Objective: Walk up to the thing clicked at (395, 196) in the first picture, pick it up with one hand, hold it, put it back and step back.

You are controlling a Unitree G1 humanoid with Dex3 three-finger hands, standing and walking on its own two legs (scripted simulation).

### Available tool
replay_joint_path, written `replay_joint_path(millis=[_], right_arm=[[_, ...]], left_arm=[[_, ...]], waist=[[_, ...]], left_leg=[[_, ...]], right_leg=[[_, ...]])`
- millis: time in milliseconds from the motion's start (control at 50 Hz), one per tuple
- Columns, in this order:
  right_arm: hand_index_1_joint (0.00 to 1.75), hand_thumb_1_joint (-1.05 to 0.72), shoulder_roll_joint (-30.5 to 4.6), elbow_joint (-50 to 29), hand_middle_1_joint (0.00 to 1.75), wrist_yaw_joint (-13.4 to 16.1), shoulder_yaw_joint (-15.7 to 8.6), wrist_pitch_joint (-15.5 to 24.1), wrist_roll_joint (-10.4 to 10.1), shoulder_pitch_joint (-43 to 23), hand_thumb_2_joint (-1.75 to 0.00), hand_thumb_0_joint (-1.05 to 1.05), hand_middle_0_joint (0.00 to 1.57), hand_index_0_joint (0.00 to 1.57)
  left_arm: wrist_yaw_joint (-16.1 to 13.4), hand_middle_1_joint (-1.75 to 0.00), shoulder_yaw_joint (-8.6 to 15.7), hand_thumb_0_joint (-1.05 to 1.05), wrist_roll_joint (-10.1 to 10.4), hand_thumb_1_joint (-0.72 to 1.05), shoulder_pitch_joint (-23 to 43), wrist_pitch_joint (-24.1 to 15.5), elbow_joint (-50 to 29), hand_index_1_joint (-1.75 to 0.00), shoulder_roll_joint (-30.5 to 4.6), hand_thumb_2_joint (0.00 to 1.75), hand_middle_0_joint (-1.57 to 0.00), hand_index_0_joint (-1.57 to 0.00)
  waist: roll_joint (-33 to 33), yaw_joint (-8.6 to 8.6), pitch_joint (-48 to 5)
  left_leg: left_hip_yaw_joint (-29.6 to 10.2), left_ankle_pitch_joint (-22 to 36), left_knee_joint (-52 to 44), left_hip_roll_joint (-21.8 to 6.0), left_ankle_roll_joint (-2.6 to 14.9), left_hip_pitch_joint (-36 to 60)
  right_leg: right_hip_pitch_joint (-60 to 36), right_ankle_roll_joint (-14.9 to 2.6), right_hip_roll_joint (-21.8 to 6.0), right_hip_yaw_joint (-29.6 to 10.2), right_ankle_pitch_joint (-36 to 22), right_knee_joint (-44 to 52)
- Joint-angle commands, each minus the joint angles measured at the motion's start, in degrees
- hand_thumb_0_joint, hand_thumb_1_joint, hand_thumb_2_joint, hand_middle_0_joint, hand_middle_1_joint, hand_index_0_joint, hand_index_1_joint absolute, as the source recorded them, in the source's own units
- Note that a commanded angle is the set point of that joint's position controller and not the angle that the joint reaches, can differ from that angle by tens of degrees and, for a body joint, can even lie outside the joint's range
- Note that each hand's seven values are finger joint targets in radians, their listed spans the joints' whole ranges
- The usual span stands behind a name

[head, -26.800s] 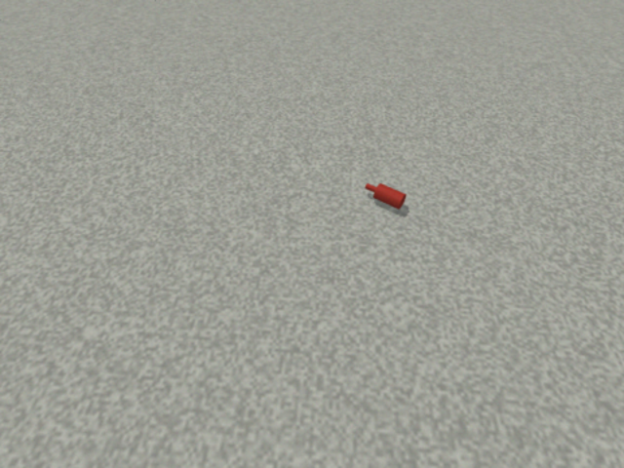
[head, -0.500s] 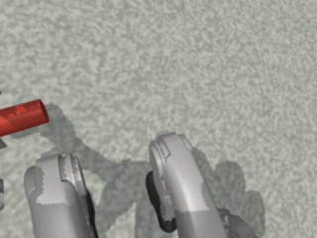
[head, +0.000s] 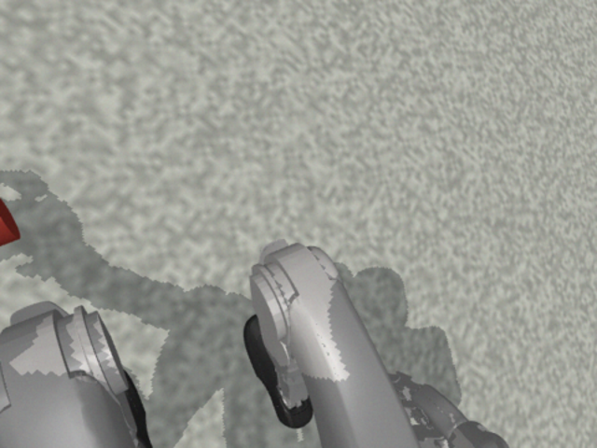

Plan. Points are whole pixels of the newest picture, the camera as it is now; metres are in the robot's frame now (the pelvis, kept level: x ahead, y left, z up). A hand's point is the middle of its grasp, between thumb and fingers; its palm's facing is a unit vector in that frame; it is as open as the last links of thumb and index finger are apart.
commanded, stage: rest palm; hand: left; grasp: from above
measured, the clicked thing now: out of the picture +0.42 +0.35 -0.26
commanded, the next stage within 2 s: close in 0.94 s
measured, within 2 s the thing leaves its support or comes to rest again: neither
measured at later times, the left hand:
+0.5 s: hand out of the picture +0.41 +0.32 -0.23, palm faces -0.39 -0.17 -0.90, open 14.2 cm
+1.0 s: hand out of the picture +0.41 +0.32 -0.25, palm faces -0.42 -0.21 -0.88, open 14.0 cm
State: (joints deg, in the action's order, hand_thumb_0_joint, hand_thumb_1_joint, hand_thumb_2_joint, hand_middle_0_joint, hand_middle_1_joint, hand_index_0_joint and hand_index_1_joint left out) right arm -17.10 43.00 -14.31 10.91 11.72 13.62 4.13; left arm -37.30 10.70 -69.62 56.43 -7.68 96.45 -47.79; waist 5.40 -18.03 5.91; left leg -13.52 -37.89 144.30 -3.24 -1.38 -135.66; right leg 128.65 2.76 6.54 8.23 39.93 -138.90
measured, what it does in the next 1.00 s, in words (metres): stands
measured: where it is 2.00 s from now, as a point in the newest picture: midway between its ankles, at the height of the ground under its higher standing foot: (214, 418)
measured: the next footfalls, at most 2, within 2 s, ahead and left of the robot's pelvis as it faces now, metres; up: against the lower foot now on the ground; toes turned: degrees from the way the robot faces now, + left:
none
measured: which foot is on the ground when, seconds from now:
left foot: down 0.00-1.00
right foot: down 0.00-1.00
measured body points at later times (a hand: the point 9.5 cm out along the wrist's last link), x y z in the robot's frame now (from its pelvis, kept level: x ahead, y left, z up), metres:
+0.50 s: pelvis +0.00 +0.01 +0.00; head +0.24 +0.13 +0.36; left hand +0.43 +0.32 -0.18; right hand +0.07 -0.25 -0.06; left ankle +0.08 +0.14 -0.27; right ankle +0.10 -0.11 -0.27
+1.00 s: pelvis +0.00 +0.00 +0.00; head +0.26 +0.12 +0.34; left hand +0.43 +0.33 -0.20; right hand +0.06 -0.24 -0.07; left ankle +0.08 +0.14 -0.27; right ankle +0.10 -0.11 -0.27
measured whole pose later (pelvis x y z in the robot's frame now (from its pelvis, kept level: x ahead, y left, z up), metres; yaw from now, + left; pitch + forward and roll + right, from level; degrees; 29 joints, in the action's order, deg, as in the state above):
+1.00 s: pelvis +0.00 +0.00 +0.00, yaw -2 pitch +25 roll -13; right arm -17.8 43.0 -17.9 15.9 17.5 15.0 4.1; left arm -37.2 8.4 -66.1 53.5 -11.0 97.6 -52.6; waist 8.7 -18.2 9.8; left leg -17.0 -39.9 146.1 -3.2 -1.8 -133.0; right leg 125.0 3.1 7.3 10.9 40.6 -138.1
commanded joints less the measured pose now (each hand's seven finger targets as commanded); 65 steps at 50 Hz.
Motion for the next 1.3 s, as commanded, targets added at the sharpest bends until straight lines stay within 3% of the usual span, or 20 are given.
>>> replay_joint_path(millis=[0, 80, 200, 240, 300, 320, 340, 360, 460, 640, 680, 720, 740, 820, 880, 1000, 1120, 1180, 1240, 1280], right_arm=[[0.30, -0.89, -15.48, -0.66, 0.30, 0.38, -3.77, 1.08, 0.43, 11.93, -0.90, 0.00, 0.20, 0.20], [0.30, -0.89, -16.32, -0.23, 0.30, 0.67, -3.88, 1.23, 0.06, 12.11, -0.90, 0.00, 0.20, 0.20], [0.30, -0.89, -16.07, 0.24, 0.30, 0.54, -2.52, 0.87, 0.35, 12.92, -0.90, 0.00, 0.20, 0.20], [0.30, -0.88, -16.96, 0.46, 0.30, 0.73, -2.29, 0.89, 0.51, 13.18, -0.90, 0.00, 0.20, 0.20], [0.30, -0.88, -17.54, 0.24, 0.30, 0.48, -2.26, 1.36, 1.10, 11.86, -0.90, 0.00, 0.20, 0.20], [0.30, -0.88, -17.69, 0.79, 0.30, 0.49, -2.30, 1.26, 1.09, 11.67, -0.90, 0.00, 0.20, 0.20], [0.30, -0.88, -17.70, -0.07, 0.30, 0.27, -2.19, 1.61, 1.14, 10.63, -0.90, 0.00, 0.20, 0.20], [0.30, -0.88, -17.74, -0.36, 0.30, 0.16, -1.97, 1.78, 1.29, 9.92, -0.90, 0.00, 0.20, 0.20], [0.30, -0.88, -18.78, 0.06, 0.30, -0.81, -1.87, 3.14, 1.61, 8.85, -0.90, 0.00, 0.20, 0.20], [0.30, -0.89, -19.30, -0.12, 0.30, -2.61, -1.69, 5.90, 1.03, 7.60, -0.90, 0.00, 0.20, 0.20], [0.30, -0.89, -19.87, -0.29, 0.30, -2.80, -1.67, 6.32, 1.18, 8.44, -0.90, 0.00, 0.20, 0.20], [0.30, -0.89, -18.99, -0.70, 0.30, -2.95, -1.60, 6.81, 0.94, 8.19, -0.90, 0.00, 0.20, 0.20], [0.30, -0.90, -19.18, 0.11, 0.30, -2.89, -1.67, 6.65, 1.21, 9.96, -0.90, 0.00, 0.20, 0.20], [0.30, -0.89, -18.57, -0.45, 0.30, -3.02, -1.01, 6.87, 0.91, 9.14, -0.90, 0.00, 0.20, 0.20], [0.30, -0.89, -18.78, -0.41, 0.30, -2.94, -0.61, 6.73, 0.83, 9.61, -0.90, 0.00, 0.20, 0.20], [0.30, -0.89, -19.40, 0.11, 0.30, -2.65, 0.45, 5.82, 1.64, 10.25, -0.90, 0.00, 0.20, 0.20], [0.30, -0.88, -20.12, -0.49, 0.30, -2.23, 0.13, 5.87, 1.87, 7.61, -0.90, 0.00, 0.20, 0.20], [0.30, -0.88, -20.60, -1.06, 0.30, -2.51, -0.20, 6.20, 1.75, 8.30, -0.90, 0.00, 0.20, 0.20], [0.30, -0.88, -20.98, -0.53, 0.30, -2.35, -1.04, 6.33, 1.39, 8.78, -0.90, 0.00, 0.20, 0.20], [0.30, -0.88, -20.74, -0.48, 0.30, -2.46, -0.85, 6.60, 1.23, 8.25, -0.90, 0.00, 0.20, 0.20]], left_arm=[[-0.20, -0.98, 1.23, 0.00, 2.69, -0.55, 10.07, 0.45, -4.78, -0.99, -15.06, 0.98, -0.06, -0.05], [1.60, -0.97, 2.10, 0.00, 4.55, -0.56, 8.75, -1.01, -5.55, -0.98, -16.72, 0.98, -0.06, -0.05], [2.40, -0.96, -0.23, 0.00, 3.47, -0.56, 10.43, -4.62, -7.17, -0.98, -16.06, 1.00, -0.07, -0.05], [1.46, -0.97, 0.54, 0.00, 2.94, -0.54, 9.57, -5.85, -7.83, -0.98, -16.50, 0.99, -0.07, -0.06], [-0.22, -0.96, -1.69, 0.00, 0.79, -0.54, 10.62, -6.73, -7.70, -0.97, -14.64, 0.99, -0.07, -0.06], [-1.19, -0.98, -0.38, 0.00, -0.33, -0.53, 9.73, -6.67, -5.93, -0.98, -16.44, 0.99, -0.07, -0.06], [-1.82, -0.97, -1.56, 0.00, -0.26, -0.52, 11.14, -6.82, -6.04, -0.98, -15.39, 0.98, -0.08, -0.07], [-2.57, -0.97, -2.27, 0.00, -0.61, -0.53, 10.08, -6.62, -5.68, -0.98, -14.01, 0.99, -0.07, -0.06], [-5.98, -0.97, -3.40, 0.00, -2.44, -0.51, 11.54, -4.23, -2.33, -0.98, -14.15, 1.01, -0.09, -0.08], [-7.26, -0.98, -4.03, 0.00, 1.12, -0.52, 12.87, 0.43, -1.42, -0.98, -13.81, 0.96, -0.08, -0.07], [-6.34, -1.00, -2.41, 0.00, 1.88, -0.52, 13.20, 0.53, -1.27, -0.99, -15.84, 0.95, -0.07, -0.07], [-4.57, -1.00, -3.55, 0.00, 3.21, -0.51, 12.03, 0.66, -0.68, -1.00, -13.84, 0.94, -0.08, -0.08], [-3.97, -1.00, -1.47, 0.00, 3.62, -0.52, 9.80, 0.72, 0.52, -1.00, -15.72, 0.95, -0.07, -0.07], [-1.24, -1.01, -3.17, 0.00, 4.63, -0.50, 10.80, -1.10, -3.34, -1.01, -14.84, 0.97, -0.09, -0.09], [-0.98, -1.01, -3.66, 0.00, 4.47, -0.50, 10.91, -2.96, -4.95, -1.01, -15.18, 0.95, -0.08, -0.08], [-3.99, -1.01, -0.63, 0.00, 2.79, -0.49, 9.01, -5.18, -3.97, -1.01, -18.44, 0.95, -0.08, -0.08], [-6.18, -0.97, -2.66, 0.00, 1.37, -0.29, 9.97, -4.16, -3.15, -0.94, -17.30, 0.86, -0.21, -0.23], [-5.88, -0.92, -4.20, 0.00, 1.29, -0.28, 11.14, -2.83, -1.96, -0.89, -16.32, 0.80, -0.22, -0.24], [-5.72, -0.88, -0.83, 0.00, 2.00, -0.23, 8.16, -1.59, -0.96, -0.85, -18.75, 0.75, -0.25, -0.27], [-5.12, -0.87, -2.07, 0.00, 2.04, -0.21, 10.38, -1.41, -1.57, -0.84, -18.21, 0.73, -0.27, -0.29]], waist=[[-20.65, 0.13, -39.93], [-21.72, 0.34, -37.85], [-21.32, -1.37, -36.81], [-22.00, -1.05, -37.32], [-25.21, -1.49, -36.07], [-26.03, -0.97, -35.47], [-25.72, -1.51, -33.24], [-26.19, -0.95, -33.52], [-25.91, -2.25, -30.48], [-25.82, -2.44, -31.73], [-25.51, -2.92, -31.89], [-25.23, -2.68, -30.92], [-24.54, -2.98, -31.38], [-25.73, -2.82, -32.74], [-25.07, -3.05, -34.15], [-24.72, -2.03, -34.14], [-25.10, -2.28, -31.43], [-24.74, -3.61, -29.54], [-25.01, -2.01, -30.23], [-24.04, -2.83, -29.75]], left_leg=[[7.25, 10.42, -11.01, -0.13, 3.20, 26.94], [6.11, 8.40, -12.29, -0.28, 2.94, 26.61], [5.37, 9.23, -10.81, -0.57, 2.87, 26.20], [5.17, 9.30, -11.35, -0.62, 2.60, 27.68], [4.75, 8.28, -12.69, -0.69, 1.66, 30.38], [4.63, 7.35, -13.04, -0.76, 1.53, 30.19], [4.44, 5.78, -13.12, -0.74, 1.42, 28.99], [4.48, 5.63, -13.93, -0.63, 1.37, 29.40], [4.30, 5.06, -13.73, -0.84, 1.20, 29.51], [4.16, 5.78, -13.25, -1.34, 1.36, 29.73], [4.14, 6.53, -12.66, -1.30, 1.52, 29.06], [4.38, 5.94, -12.36, -1.09, 1.78, 27.68], [4.08, 7.34, -12.49, -1.19, 1.73, 29.05], [3.13, 8.53, -12.68, -1.25, 1.50, 30.66], [3.30, 10.15, -11.75, -1.28, 1.63, 31.36], [3.95, 11.03, -11.12, -1.43, 1.73, 29.27], [3.59, 6.38, -12.82, -1.55, 1.37, 28.88], [3.15, 4.32, -13.32, -1.59, 1.44, 28.47], [2.60, 5.24, -14.27, -1.66, 1.10, 29.33], [2.32, 5.22, -13.38, -1.77, 1.28, 28.42]], right_leg=[[-23.38, -3.26, 0.78, 3.85, -16.53, 14.69], [-21.56, -3.77, 1.00, 5.39, -14.18, 15.12], [-23.10, -3.47, 1.33, 5.45, -15.86, 14.94], [-22.87, -3.47, 1.51, 6.42, -15.84, 14.98], [-20.21, -3.96, 1.68, 8.02, -14.43, 13.90], [-19.34, -4.22, 1.87, 8.14, -13.62, 13.50], [-17.64, -4.21, 1.57, 8.68, -11.89, 13.15], [-17.95, -4.35, 1.80, 8.56, -11.54, 13.83], [-15.14, -4.02, 1.81, 8.84, -11.32, 13.45], [-17.25, -3.76, 2.09, 7.96, -12.66, 14.18], [-18.40, -3.63, 2.00, 8.03, -13.54, 14.06], [-18.21, -3.64, 1.88, 7.80, -12.53, 14.49], [-19.57, -3.51, 1.80, 8.03, -14.11, 14.37], [-20.39, -3.67, 1.43, 8.64, -14.85, 13.43], [-22.54, -3.46, 1.82, 8.69, -16.89, 13.61], [-24.43, -3.25, 2.39, 8.54, -18.06, 14.43], [-21.76, -3.72, 2.44, 8.76, -13.03, 15.01], [-19.76, -3.77, 2.55, 8.91, -11.44, 15.13], [-19.11, -3.86, 2.16, 9.12, -11.63, 14.32], [-17.86, -3.66, 2.03, 9.20, -11.91, 13.85]])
